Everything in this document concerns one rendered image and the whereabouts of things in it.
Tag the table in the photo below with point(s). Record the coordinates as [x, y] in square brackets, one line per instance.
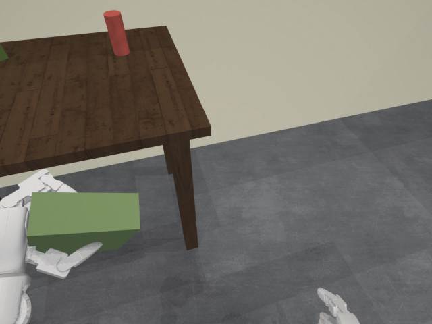
[66, 99]

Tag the sponge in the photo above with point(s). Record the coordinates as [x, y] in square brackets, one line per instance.
[68, 221]

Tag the right robot hand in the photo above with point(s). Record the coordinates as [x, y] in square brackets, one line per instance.
[337, 307]

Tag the left robot forearm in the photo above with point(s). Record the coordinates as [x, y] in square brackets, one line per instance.
[16, 306]

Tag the left robot hand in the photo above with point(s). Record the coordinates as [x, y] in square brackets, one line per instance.
[15, 252]

